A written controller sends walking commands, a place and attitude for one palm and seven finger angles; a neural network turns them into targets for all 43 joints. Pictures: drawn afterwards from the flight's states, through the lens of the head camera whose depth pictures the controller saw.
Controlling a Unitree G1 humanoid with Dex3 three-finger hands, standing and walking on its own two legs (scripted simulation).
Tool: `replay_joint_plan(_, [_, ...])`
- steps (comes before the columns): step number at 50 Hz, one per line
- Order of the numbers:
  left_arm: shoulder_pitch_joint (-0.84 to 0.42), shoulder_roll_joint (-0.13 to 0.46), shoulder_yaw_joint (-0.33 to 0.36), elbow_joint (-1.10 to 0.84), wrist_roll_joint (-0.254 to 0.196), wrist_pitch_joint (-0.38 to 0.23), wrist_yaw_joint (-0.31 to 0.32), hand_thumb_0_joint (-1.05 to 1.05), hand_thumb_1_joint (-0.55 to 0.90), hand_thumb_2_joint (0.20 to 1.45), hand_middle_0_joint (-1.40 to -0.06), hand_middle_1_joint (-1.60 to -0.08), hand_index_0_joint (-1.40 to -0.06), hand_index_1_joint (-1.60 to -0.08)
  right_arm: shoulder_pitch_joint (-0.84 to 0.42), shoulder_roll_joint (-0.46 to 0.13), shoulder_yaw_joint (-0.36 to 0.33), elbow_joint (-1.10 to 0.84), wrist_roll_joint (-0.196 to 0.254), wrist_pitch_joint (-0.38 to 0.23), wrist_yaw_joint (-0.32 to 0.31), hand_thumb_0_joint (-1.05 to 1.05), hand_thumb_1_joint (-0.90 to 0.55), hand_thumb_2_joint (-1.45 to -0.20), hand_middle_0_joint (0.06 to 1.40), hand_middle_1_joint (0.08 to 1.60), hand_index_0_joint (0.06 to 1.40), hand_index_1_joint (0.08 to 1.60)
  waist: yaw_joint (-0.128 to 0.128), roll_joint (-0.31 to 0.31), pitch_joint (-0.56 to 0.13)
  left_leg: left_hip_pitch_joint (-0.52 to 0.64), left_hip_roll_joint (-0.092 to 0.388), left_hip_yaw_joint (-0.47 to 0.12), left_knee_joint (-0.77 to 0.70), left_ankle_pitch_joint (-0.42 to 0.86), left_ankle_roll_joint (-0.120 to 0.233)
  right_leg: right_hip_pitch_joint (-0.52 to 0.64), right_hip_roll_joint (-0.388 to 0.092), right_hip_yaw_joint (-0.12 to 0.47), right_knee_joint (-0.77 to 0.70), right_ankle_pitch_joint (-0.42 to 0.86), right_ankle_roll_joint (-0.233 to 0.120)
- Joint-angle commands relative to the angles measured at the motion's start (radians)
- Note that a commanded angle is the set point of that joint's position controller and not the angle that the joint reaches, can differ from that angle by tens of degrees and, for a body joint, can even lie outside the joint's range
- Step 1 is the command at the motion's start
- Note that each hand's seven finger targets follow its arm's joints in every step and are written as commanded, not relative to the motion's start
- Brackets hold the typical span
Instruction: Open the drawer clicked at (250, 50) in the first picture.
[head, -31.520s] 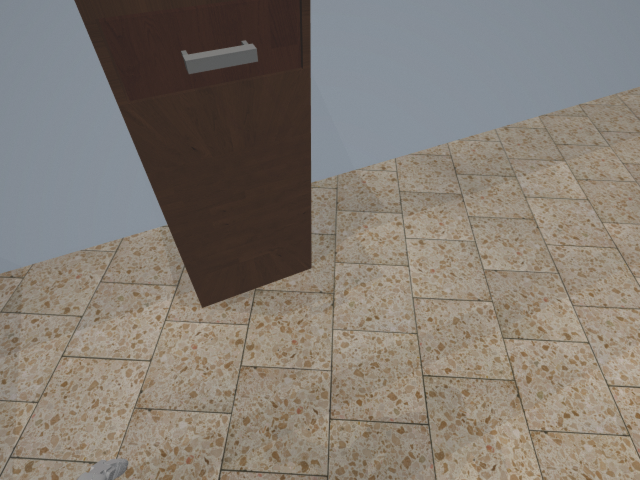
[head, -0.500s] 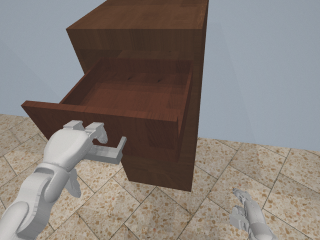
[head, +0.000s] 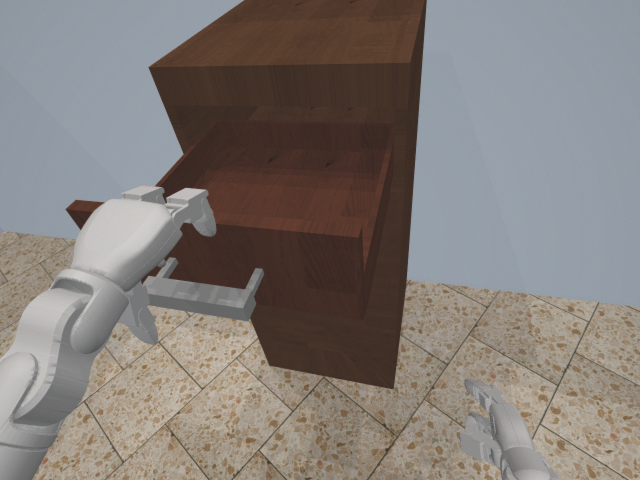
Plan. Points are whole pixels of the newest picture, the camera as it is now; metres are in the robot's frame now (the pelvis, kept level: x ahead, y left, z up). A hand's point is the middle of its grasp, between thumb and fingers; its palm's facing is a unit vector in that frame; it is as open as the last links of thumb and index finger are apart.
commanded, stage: lift the hand off the handle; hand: left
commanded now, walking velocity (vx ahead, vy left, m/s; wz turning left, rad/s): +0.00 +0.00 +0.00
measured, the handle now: (204, 283) +0.29 +0.22 +0.11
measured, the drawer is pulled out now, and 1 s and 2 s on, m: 0.29 0.29 0.29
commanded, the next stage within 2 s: draw the hand back to the body in 0.38 s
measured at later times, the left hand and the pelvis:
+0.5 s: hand (163, 199) +0.29 +0.22 +0.25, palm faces +0.22 +0.02 -0.98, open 13.8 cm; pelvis +0.00 -0.01 -0.01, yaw -2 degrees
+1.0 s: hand (104, 206) +0.26 +0.25 +0.27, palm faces +0.28 +0.01 -0.96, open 13.8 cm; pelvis +0.01 -0.01 -0.01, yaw +0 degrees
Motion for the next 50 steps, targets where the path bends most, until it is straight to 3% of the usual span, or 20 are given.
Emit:
replay_joint_plan(1, [-0.485,0.204,0.253,-0.186,-0.019,0.021,0.076,0.000,-0.500,0.300,-0.300,-1.200,-0.300,-1.200,-0.210,-0.078,-0.032,-0.166,0.005,-0.053,-0.001,0.000,-0.900,-0.900,0.200,0.300,0.200,0.300,-0.049,-0.064,-0.200,-0.006,0.025,-0.031,-0.074,-0.029,-0.030,0.026,-0.009,0.077,-0.081,-0.067,0.003])
replay_joint_plan(4, [-0.468,0.266,0.308,-0.133,-0.026,0.080,0.045,0.000,-0.500,0.300,-0.300,-1.200,-0.300,-1.200,-0.246,-0.100,-0.035,-0.177,0.020,-0.035,0.008,0.000,-0.900,-0.900,0.200,0.300,0.200,0.300,-0.030,-0.036,-0.207,-0.040,0.031,-0.026,-0.054,-0.017,-0.033,0.048,-0.018,0.105,-0.069,-0.048,-0.004])
replay_joint_plan(5, [-0.488,0.229,0.251,-0.071,0.007,0.115,0.020,0.000,-0.500,0.300,-0.300,-1.200,-0.300,-1.200,-0.242,-0.096,-0.024,-0.169,0.009,-0.021,0.016,0.000,-0.900,-0.900,0.200,0.300,0.200,0.300,-0.031,-0.060,-0.212,-0.062,0.022,-0.015,-0.063,-0.020,-0.034,0.051,-0.022,0.091,-0.057,-0.068,-0.001])
replay_joint_plan(7, [-0.442,0.153,0.193,-0.028,-0.006,0.146,-0.017,0.000,-0.500,0.300,-0.300,-1.200,-0.300,-1.200,-0.227,-0.100,-0.025,-0.184,0.023,-0.002,0.024,0.000,-0.900,-0.900,0.200,0.300,0.200,0.300,-0.047,-0.117,-0.135,-0.085,0.034,-0.008,-0.073,-0.047,-0.028,0.006,-0.018,0.067,-0.064,-0.084,0.011])
replay_joint_plan(9, [-0.400,0.203,0.244,-0.048,-0.024,0.162,-0.044,0.000,-0.500,0.300,-0.300,-1.200,-0.300,-1.200,-0.244,-0.111,-0.028,-0.212,0.038,0.000,0.028,0.000,-0.900,-0.900,0.200,0.300,0.200,0.300,-0.036,-0.096,-0.163,-0.095,0.042,-0.008,-0.052,-0.057,-0.028,0.024,-0.019,0.086,-0.043,-0.071,0.006])
replay_joint_plan(10, [-0.419,0.187,0.217,-0.081,-0.005,0.170,-0.064,0.000,-0.500,0.300,-0.300,-1.200,-0.300,-1.200,-0.249,-0.105,-0.020,-0.226,0.022,0.006,0.036,0.000,-0.900,-0.900,0.200,0.300,0.200,0.300,-0.023,-0.114,-0.215,-0.102,0.031,-0.002,-0.043,-0.037,-0.026,0.064,-0.029,0.087,-0.025,-0.068,0.005])
replay_joint_plan(11, [-0.374,0.178,0.215,-0.079,-0.008,0.177,-0.075,0.000,-0.500,0.300,-0.300,-1.200,-0.300,-1.200,-0.236,-0.101,-0.021,-0.230,0.026,0.016,0.036,0.000,-0.900,-0.900,0.200,0.300,0.200,0.300,-0.033,-0.141,-0.197,-0.097,0.035,0.006,-0.038,-0.031,-0.018,0.046,-0.025,0.080,-0.024,-0.062,0.013])
replay_joint_plan(14, [-0.445,0.291,0.295,-0.173,-0.007,0.176,-0.084,0.000,-0.500,0.300,-0.300,-1.200,-0.300,-1.200,-0.253,-0.119,-0.025,-0.245,0.025,0.014,0.033,0.000,-0.900,-0.900,0.200,0.300,0.200,0.300,-0.031,-0.078,-0.246,-0.104,0.037,-0.001,-0.014,-0.037,-0.016,0.058,-0.029,0.103,-0.006,-0.059,0.009])
replay_joint_plan(15, [-0.441,0.274,0.278,-0.178,0.010,0.184,-0.092,0.000,-0.500,0.300,-0.300,-1.200,-0.300,-1.200,-0.258,-0.105,-0.018,-0.253,0.018,0.016,0.038,0.000,-0.900,-0.900,0.200,0.300,0.200,0.300,-0.021,-0.081,-0.281,-0.109,0.027,0.001,-0.005,-0.021,-0.015,0.085,-0.034,0.110,0.007,-0.062,0.009])
replay_joint_plan(19, [-0.455,0.393,0.386,-0.250,-0.007,0.175,-0.095,0.000,-0.500,0.300,-0.300,-1.200,-0.300,-1.200,-0.246,-0.120,-0.031,-0.251,0.016,0.016,0.030,0.000,-0.900,-0.900,0.200,0.300,0.200,0.300,-0.016,-0.051,-0.308,-0.092,0.027,-0.005,0.018,0.036,-0.011,0.088,-0.029,0.117,0.022,0.011,0.005])
replay_joint_plan(23, [-0.424,0.376,0.400,-0.141,-0.034,0.158,-0.099,0.000,-0.500,0.300,-0.300,-1.200,-0.300,-1.200,-0.207,-0.115,-0.031,-0.237,0.015,0.008,0.028,0.000,-0.900,-0.900,0.200,0.300,0.200,0.300,-0.026,-0.119,-0.223,-0.116,0.027,-0.004,0.034,0.026,-0.014,0.033,-0.034,0.115,0.005,-0.009,0.015])
replay_joint_plan(29, [-0.275,0.299,0.350,-0.181,-0.100,0.166,-0.146,0.000,-0.500,0.300,-0.300,-1.200,-0.300,-1.200,-0.218,-0.125,-0.039,-0.258,0.033,-0.005,0.030,0.000,-0.900,-0.900,0.200,0.300,0.200,0.300,-0.037,-0.087,-0.224,-0.105,0.032,0.002,0.060,0.041,-0.016,0.022,-0.039,0.118,0.021,0.046,0.017])
replay_joint_plan(33, [-0.252,0.307,0.337,-0.239,-0.086,0.161,-0.175,0.000,-0.500,0.300,-0.300,-1.200,-0.300,-1.200,-0.208,-0.124,-0.031,-0.266,0.023,-0.001,0.027,0.000,-0.900,-0.900,0.200,0.300,0.200,0.300,-0.051,-0.144,-0.193,-0.124,0.029,0.006,0.059,-0.004,-0.006,-0.006,-0.040,0.107,0.017,-0.021,0.032])
replay_joint_plan(37, [-0.256,0.407,0.452,-0.336,-0.093,0.098,-0.152,0.000,-0.500,0.300,-0.300,-1.200,-0.300,-1.200,-0.195,-0.119,-0.029,-0.265,0.004,-0.022,0.018,0.000,-0.900,-0.900,0.200,0.300,0.200,0.300,-0.035,-0.115,-0.281,-0.093,0.019,-0.006,0.084,0.039,-0.006,0.046,-0.046,0.112,0.029,0.019,0.029])
replay_joint_plan(39, [-0.247,0.456,0.517,-0.377,-0.119,0.073,-0.124,0.000,-0.500,0.300,-0.300,-1.200,-0.300,-1.200,-0.201,-0.120,-0.030,-0.262,0.005,-0.039,0.011,0.000,-0.900,-0.900,0.200,0.300,0.200,0.300,-0.030,-0.041,-0.288,-0.067,0.027,-0.013,0.099,0.053,-0.014,0.038,-0.043,0.128,0.019,0.036,0.020])
replay_joint_plan(44, [-0.197,0.405,0.534,-0.287,-0.163,0.072,-0.085,0.000,-0.500,0.300,-0.300,-1.200,-0.300,-1.200,-0.182,-0.116,-0.038,-0.235,0.009,-0.050,0.016,0.000,-0.900,-0.900,0.200,0.300,0.200,0.300,-0.030,-0.043,-0.199,-0.072,0.036,-0.018,0.087,0.075,-0.023,-0.014,-0.033,0.100,0.002,0.063,0.012])
replay_joint_plan(45, [-0.211,0.400,0.526,-0.270,-0.155,0.084,-0.085,0.000,-0.500,0.300,-0.300,-1.200,-0.300,-1.200,-0.170,-0.109,-0.030,-0.233,-0.002,-0.042,0.022,0.000,-0.900,-0.900,0.200,0.300,0.200,0.300,-0.023,-0.060,-0.219,-0.093,0.030,-0.015,0.077,0.074,-0.025,0.014,-0.043,0.089,0.013,0.057,0.014])
replay_joint_plan(47, [-0.157,0.350,0.471,-0.213,-0.155,0.119,-0.092,0.000,-0.500,0.300,-0.300,-1.200,-0.300,-1.200,-0.174,-0.120,-0.033,-0.231,0.009,-0.028,0.024,0.000,-0.900,-0.900,0.200,0.300,0.200,0.300,-0.033,-0.094,-0.153,-0.113,0.037,-0.008,0.054,0.040,-0.025,-0.027,-0.036,0.073,0.005,0.033,0.023])
replay_joint_plan(49, [-0.128,0.337,0.452,-0.204,-0.163,0.148,-0.109,0.000,-0.500,0.300,-0.300,-1.200,-0.300,-1.200,-0.199,-0.128,-0.034,-0.237,0.026,-0.028,0.025,0.000,-0.900,-0.900,0.200,0.300,0.200,0.300,-0.037,-0.064,-0.146,-0.120,0.045,-0.011,0.057,0.025,-0.031,-0.028,-0.035,0.090,0.008,0.027,0.016])
replay_joint_plan(50, [-0.139,0.344,0.447,-0.253,-0.153,0.146,-0.122,0.000,-0.500,0.300,-0.300,-1.200,-0.300,-1.200,-0.194,-0.123,-0.026,-0.245,0.012,-0.023,0.029,0.000,-0.900,-0.900,0.200,0.300,0.200,0.300,-0.027,-0.083,-0.198,-0.121,0.037,-0.015,0.051,0.031,-0.028,0.015,-0.043,0.083,0.021,0.024,0.017])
